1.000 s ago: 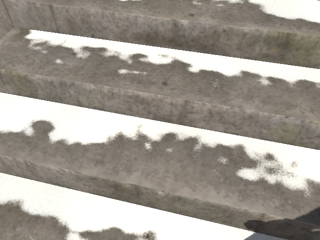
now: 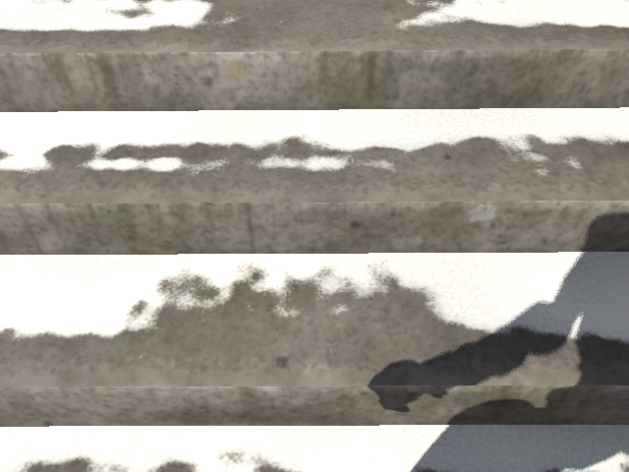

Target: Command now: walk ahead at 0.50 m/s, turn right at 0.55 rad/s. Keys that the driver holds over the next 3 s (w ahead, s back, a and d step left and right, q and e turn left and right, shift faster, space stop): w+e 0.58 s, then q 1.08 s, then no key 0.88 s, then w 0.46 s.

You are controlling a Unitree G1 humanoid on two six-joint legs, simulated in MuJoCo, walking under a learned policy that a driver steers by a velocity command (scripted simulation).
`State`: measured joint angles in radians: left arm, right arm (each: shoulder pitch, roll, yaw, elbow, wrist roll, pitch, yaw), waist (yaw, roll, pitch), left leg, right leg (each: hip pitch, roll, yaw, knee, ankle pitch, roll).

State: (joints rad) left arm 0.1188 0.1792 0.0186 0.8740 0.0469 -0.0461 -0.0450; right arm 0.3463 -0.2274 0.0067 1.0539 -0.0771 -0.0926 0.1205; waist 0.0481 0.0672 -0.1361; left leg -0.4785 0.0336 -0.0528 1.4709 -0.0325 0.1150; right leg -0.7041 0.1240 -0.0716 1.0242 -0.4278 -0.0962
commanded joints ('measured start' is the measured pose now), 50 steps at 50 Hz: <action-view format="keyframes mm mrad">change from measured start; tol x64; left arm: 1 318 17 13 187 12 -9 2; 44 -583 -22 -89 -236 -3 83 -31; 50 40 167 2 -123 -4 -2 45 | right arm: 1 -141 43 14 -155 -5 4 -26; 50 124 0 -27 -147 68 -86 -33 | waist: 1 7 -98 36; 50 83 -179 -383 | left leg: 1 -731 -85 -170 632 -42 79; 11 -802 87 -11 170 -306 42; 16 -28 -111 223 -373 -344 -66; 18 700 246 -619 -767 -84 284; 20 372 306 -917 -1093 -925 173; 29 32 175 102 -1211 -211 52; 48 185 178 99 -1033 1042 -44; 50 -132 16 55 -714 318 -91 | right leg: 1 503 -251 666 -531 151 -247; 12 14 -204 405 -858 105 -134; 17 336 -203 353 -319 1312 -72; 19 -316 31 447 548 267 -29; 36 -962 -172 206 950 162 -102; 50 849 -403 444 -225 549 -229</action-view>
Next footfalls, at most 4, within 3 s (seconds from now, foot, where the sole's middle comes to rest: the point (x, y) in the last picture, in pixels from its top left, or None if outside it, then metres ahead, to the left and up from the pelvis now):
0.32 left None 0.38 0.15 -0.56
0.92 right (474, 357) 0.63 -0.21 -0.42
1.44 left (329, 350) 0.63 0.04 -0.42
1.90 right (460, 335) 0.67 -0.19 -0.42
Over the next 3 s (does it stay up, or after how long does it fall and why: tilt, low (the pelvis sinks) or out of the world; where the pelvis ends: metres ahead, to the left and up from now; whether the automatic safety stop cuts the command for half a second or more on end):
stays up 0.73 -0.02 0.35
